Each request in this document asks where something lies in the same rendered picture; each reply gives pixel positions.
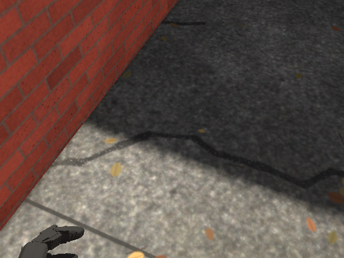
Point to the robot left hand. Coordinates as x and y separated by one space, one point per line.
50 238

